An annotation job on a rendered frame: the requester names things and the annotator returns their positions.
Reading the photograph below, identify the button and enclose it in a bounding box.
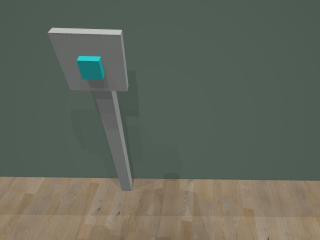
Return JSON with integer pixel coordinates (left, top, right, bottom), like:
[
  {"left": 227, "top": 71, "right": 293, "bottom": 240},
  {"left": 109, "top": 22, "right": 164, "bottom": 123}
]
[{"left": 77, "top": 56, "right": 105, "bottom": 80}]

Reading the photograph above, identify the panel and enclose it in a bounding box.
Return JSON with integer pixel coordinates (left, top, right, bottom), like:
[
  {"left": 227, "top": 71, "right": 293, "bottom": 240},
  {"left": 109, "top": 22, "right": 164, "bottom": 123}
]
[{"left": 48, "top": 28, "right": 132, "bottom": 191}]

